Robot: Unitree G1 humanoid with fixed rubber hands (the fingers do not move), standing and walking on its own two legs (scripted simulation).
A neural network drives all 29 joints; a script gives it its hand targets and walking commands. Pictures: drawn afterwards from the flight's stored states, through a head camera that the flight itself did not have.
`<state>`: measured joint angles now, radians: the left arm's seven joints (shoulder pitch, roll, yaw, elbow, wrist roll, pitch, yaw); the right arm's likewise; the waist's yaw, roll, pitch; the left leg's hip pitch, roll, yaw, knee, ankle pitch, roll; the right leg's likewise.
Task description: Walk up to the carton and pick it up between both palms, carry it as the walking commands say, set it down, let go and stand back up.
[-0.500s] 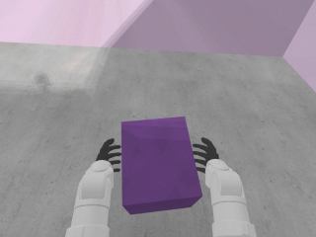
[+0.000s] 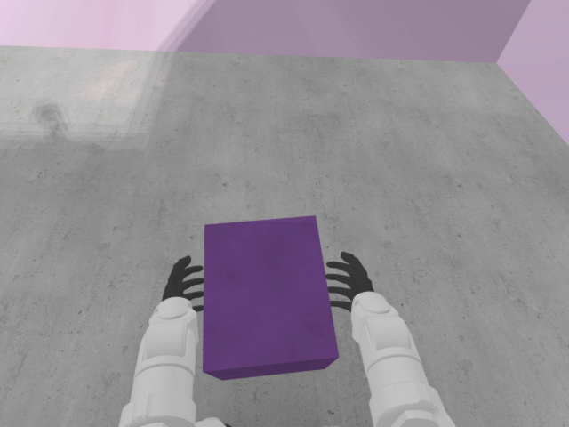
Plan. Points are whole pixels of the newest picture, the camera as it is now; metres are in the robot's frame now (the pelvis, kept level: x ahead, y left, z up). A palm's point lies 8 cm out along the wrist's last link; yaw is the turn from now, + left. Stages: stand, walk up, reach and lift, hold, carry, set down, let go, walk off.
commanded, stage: set down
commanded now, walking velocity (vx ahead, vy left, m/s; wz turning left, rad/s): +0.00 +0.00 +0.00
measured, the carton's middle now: (267, 300) +0.34 +0.02 -0.10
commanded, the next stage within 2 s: none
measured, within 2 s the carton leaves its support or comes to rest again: neither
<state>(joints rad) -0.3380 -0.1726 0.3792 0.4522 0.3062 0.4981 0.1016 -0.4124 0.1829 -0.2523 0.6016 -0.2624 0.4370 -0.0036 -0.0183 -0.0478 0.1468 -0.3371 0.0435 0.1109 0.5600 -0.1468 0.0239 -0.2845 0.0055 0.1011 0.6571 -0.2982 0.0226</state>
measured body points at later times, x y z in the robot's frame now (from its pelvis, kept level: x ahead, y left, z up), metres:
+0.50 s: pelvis +0.01 +0.02 -0.03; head +0.18 +0.04 +0.38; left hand +0.33 +0.18 -0.13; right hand +0.35 -0.09 -0.12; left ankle +0.10 +0.13 -0.72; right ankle +0.04 -0.14 -0.72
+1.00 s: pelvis -0.04 +0.03 -0.09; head +0.17 +0.06 +0.30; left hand +0.34 +0.18 -0.20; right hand +0.38 -0.09 -0.18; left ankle +0.10 +0.13 -0.72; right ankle +0.04 -0.13 -0.72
